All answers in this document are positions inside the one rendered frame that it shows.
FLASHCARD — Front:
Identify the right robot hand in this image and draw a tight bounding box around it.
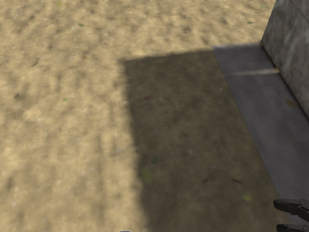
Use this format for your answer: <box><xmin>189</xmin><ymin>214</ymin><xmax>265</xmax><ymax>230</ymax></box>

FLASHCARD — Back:
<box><xmin>273</xmin><ymin>198</ymin><xmax>309</xmax><ymax>232</ymax></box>

